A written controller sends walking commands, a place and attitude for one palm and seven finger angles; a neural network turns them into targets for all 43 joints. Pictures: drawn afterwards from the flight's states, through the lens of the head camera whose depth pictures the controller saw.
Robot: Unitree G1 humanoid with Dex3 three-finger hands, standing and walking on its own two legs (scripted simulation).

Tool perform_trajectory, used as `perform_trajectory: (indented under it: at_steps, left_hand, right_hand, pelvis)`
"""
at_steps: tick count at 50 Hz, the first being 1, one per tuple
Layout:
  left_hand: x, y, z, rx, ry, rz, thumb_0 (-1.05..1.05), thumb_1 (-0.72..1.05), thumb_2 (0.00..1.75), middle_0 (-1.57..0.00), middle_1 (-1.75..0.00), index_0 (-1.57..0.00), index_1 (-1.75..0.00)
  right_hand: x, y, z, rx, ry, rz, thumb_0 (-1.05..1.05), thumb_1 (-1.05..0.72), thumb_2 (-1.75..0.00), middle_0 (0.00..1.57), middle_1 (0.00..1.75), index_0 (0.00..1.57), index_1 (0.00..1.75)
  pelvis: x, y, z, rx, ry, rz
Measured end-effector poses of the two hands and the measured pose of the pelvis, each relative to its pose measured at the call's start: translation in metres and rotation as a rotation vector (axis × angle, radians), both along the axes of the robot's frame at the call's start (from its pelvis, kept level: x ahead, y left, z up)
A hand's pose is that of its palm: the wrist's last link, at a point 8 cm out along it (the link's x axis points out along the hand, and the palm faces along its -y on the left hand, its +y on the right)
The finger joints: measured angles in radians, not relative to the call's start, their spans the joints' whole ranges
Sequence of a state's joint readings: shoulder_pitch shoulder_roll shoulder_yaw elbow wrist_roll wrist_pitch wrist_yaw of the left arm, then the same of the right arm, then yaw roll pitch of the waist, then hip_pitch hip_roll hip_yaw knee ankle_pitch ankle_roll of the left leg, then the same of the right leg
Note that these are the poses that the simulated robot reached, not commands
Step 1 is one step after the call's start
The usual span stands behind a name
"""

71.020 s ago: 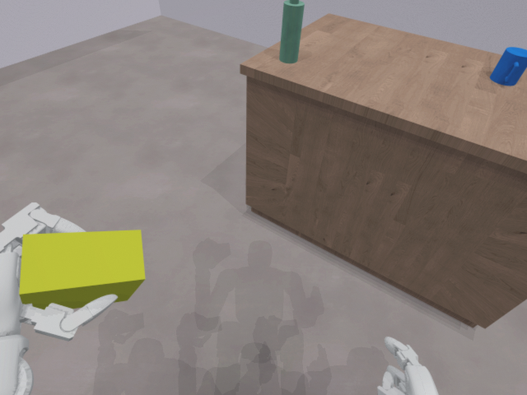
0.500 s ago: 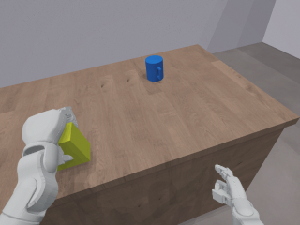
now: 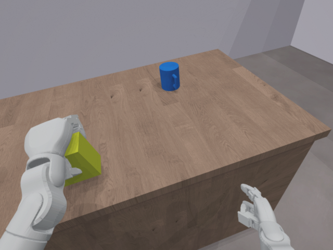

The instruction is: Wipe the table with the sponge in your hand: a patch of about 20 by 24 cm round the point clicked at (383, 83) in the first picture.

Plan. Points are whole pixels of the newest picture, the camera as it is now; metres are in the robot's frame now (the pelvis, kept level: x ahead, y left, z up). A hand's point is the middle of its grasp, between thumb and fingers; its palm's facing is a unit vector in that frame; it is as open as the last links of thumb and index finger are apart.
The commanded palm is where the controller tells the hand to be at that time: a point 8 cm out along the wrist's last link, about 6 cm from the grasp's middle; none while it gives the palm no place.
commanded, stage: lower the sponge onto the table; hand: left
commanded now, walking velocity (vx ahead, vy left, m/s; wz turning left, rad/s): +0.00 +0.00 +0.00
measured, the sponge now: (72, 164) +0.25 +0.28 +0.10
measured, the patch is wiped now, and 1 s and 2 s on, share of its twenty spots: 0.00 0.05 0.15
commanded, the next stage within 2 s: wipe forward along the first lane in 1.02 s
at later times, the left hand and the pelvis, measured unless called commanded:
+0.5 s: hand (67, 160) +0.25 +0.28 +0.12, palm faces +0.09 -0.11 -0.99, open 10.0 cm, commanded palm +0.21 +0.27 +0.20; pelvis +0.01 +0.00 +0.00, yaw +0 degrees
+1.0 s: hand (75, 163) +0.25 +0.27 +0.11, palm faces +0.07 -0.11 -0.99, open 10.0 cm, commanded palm +0.22 +0.27 +0.17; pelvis +0.01 +0.01 +0.00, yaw +0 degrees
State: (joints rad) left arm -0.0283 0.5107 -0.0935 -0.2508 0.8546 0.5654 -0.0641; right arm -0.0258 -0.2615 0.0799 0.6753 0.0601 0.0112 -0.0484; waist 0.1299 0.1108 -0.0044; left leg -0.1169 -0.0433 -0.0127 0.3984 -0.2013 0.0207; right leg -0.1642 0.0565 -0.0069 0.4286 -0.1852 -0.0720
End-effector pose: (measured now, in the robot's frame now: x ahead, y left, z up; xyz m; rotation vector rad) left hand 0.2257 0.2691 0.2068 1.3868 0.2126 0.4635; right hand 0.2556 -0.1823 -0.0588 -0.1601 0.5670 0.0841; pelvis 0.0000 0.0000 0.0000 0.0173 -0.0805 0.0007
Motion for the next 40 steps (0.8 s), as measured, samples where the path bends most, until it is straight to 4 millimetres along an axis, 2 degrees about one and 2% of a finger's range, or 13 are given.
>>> perform_trajectory:
  at_steps: [10, 15, 21, 25, 30, 40]
  left_hand:
    - [0.008, 0.002, -0.025, -0.009, 0.098, 0.018, 0.00, -0.53, 1.04, -0.77, -1.39, -0.78, -1.39]
    - [0.009, -0.001, -0.023, 0.023, 0.093, -0.003, 0.00, -0.53, 1.04, -0.77, -1.39, -0.78, -1.39]
    - [0.005, 0.008, -0.023, 0.013, 0.086, 0.030, 0.00, -0.53, 1.04, -0.77, -1.39, -0.78, -1.39]
    - [0.000, 0.011, -0.031, -0.008, 0.111, 0.044, 0.00, -0.53, 1.04, -0.77, -1.39, -0.78, -1.39]
    - [-0.003, 0.005, -0.043, -0.006, 0.147, 0.007, 0.00, -0.53, 1.04, -0.77, -1.39, -0.78, -1.39]
    - [0.010, 0.007, -0.040, 0.016, 0.100, -0.001, 0.00, -0.53, 1.04, -0.77, -1.39, -0.78, -1.39]
  right_hand:
    - [0.004, -0.004, -0.002, -0.021, 0.010, -0.003, 0.01, -0.90, -0.90, 0.20, 0.30, 0.20, 0.30]
    - [0.005, -0.006, -0.004, -0.022, 0.012, -0.003, 0.01, -0.90, -0.90, 0.20, 0.30, 0.20, 0.30]
    - [0.007, -0.007, -0.004, -0.015, 0.019, -0.007, 0.01, -0.90, -0.90, 0.20, 0.30, 0.20, 0.30]
    - [0.008, -0.007, -0.003, -0.020, 0.018, -0.005, 0.01, -0.90, -0.90, 0.20, 0.30, 0.20, 0.30]
    - [0.010, -0.003, -0.003, -0.032, 0.014, 0.003, 0.01, -0.90, -0.90, 0.20, 0.30, 0.20, 0.30]
    - [0.007, 0.009, -0.003, -0.018, 0.023, 0.011, 0.01, -0.90, -0.90, 0.20, 0.30, 0.20, 0.30]
  pelvis:
    - [0.003, -0.003, 0.000, 0.000, 0.013, 0.006]
    - [0.008, -0.002, 0.000, -0.001, 0.012, 0.001]
    - [0.011, -0.002, 0.000, -0.002, 0.014, -0.003]
    - [0.011, 0.000, 0.000, -0.003, 0.015, 0.002]
    - [0.010, 0.002, 0.000, -0.005, 0.014, 0.009]
    - [0.011, 0.004, 0.001, -0.006, 0.016, 0.005]
